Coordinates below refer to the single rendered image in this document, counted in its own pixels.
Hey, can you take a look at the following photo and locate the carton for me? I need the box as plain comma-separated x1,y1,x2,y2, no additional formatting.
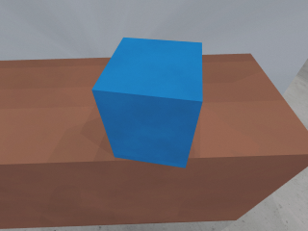
92,38,203,168

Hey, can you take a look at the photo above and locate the pedestal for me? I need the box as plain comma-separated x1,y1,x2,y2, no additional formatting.
0,53,308,229

